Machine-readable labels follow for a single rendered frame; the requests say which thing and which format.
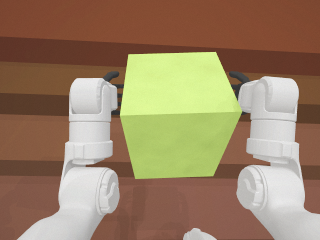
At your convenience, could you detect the left robot hand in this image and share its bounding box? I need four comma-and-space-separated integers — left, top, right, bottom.
103, 71, 124, 115

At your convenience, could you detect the right robot thigh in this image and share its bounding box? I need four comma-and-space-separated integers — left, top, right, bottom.
183, 230, 217, 240

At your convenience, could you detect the right robot forearm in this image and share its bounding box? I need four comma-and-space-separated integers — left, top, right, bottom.
238, 76, 305, 202

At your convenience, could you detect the robot right upper arm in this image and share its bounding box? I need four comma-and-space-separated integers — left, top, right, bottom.
236, 165, 320, 240

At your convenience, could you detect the robot left upper arm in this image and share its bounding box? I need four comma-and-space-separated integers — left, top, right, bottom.
17, 167, 120, 240

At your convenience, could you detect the carton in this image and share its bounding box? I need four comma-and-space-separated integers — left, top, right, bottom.
120, 52, 242, 179

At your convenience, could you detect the right robot shin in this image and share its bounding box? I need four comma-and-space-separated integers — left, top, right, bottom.
190, 228, 201, 232

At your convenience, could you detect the right robot hand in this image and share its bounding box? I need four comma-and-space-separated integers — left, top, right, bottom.
229, 71, 252, 115

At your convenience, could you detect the left robot forearm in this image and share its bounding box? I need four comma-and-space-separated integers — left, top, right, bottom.
58, 78, 118, 206

